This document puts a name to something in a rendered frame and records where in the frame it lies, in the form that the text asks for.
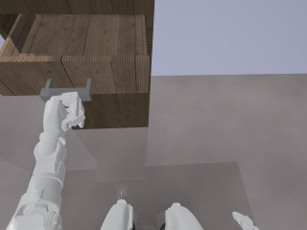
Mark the robot right hand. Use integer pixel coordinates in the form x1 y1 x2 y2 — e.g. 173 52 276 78
232 212 259 230

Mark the robot thigh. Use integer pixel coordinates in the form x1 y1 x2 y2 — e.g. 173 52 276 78
165 206 203 230
100 203 133 230

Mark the drawer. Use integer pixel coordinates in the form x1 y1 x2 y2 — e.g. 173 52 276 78
0 13 150 97

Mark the cabinet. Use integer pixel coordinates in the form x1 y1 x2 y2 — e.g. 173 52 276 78
0 0 155 130

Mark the robot left forearm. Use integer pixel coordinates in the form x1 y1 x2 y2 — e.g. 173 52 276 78
6 130 67 230

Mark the robot left hand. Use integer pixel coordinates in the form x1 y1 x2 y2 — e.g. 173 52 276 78
43 91 85 135

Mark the robot left upper arm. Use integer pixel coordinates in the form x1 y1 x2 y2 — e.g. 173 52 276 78
8 211 62 230

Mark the robot left thigh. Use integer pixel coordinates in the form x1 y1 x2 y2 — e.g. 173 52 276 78
100 203 133 230

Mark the handle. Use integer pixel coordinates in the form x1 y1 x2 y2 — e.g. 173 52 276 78
39 78 92 103

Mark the robot right thigh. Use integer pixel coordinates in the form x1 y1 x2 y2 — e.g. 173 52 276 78
165 206 203 230

